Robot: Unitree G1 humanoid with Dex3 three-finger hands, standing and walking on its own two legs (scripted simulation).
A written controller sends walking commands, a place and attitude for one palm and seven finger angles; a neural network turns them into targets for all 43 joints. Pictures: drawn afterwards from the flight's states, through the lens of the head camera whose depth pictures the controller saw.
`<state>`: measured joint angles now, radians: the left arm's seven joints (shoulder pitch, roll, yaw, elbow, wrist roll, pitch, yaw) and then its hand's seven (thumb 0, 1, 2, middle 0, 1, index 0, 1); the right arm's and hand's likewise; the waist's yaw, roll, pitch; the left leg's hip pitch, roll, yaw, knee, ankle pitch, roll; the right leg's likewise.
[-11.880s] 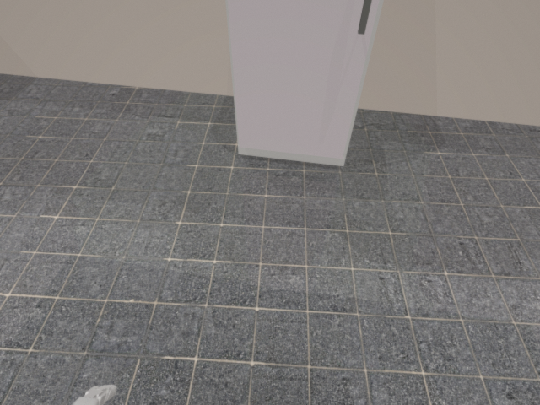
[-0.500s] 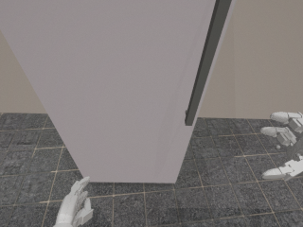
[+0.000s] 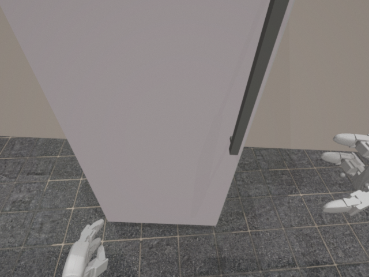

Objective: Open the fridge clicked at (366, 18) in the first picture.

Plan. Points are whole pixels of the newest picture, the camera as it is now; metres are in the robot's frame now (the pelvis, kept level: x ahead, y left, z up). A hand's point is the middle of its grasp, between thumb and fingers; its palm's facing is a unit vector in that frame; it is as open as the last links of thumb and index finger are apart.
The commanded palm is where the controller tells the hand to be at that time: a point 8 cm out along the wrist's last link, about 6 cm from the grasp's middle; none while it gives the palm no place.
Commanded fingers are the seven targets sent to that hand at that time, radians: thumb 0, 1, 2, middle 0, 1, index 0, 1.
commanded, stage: raise the hand to about handle height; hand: right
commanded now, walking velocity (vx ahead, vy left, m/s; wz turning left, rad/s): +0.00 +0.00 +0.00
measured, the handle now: (251, 80) +0.48 -0.14 +0.21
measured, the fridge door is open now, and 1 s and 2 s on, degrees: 0 0 0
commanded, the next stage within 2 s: move the hooked fingers beside the handle in 0.08 s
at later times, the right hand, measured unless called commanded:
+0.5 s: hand (324, 163) +0.30 -0.26 +0.14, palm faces +0.08 +1.00 -0.04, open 14.0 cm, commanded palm +0.27 -0.30 +0.15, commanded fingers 0.00 0.50 -0.30 0.30 1.20 0.30 1.20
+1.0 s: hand (303, 149) +0.34 -0.23 +0.14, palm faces +0.07 +1.00 -0.02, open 14.0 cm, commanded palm +0.31 -0.28 +0.14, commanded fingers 0.00 0.50 -0.30 0.30 1.20 0.30 1.20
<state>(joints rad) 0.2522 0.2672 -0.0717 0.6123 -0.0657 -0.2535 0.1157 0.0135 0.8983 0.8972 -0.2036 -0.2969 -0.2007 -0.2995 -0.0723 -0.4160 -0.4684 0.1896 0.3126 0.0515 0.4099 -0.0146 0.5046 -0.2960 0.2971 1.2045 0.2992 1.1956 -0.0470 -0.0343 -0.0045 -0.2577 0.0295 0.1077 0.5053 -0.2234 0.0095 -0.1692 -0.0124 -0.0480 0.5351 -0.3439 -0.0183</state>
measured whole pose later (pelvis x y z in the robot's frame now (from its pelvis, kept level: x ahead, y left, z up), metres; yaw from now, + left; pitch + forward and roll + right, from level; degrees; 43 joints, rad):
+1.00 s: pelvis +0.00 +0.01 +0.00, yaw +0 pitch +1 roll +0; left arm 0.26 0.27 -0.06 0.63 -0.07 -0.21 0.12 0.01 0.90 0.90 -0.20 -0.30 -0.20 -0.30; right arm -0.28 -0.37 -0.36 0.36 0.26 0.02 0.31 -0.01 0.51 -0.30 0.30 1.20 0.30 1.20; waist -0.02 -0.04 -0.01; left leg -0.30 0.03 0.10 0.52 -0.22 0.02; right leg -0.20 -0.01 -0.05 0.53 -0.33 -0.01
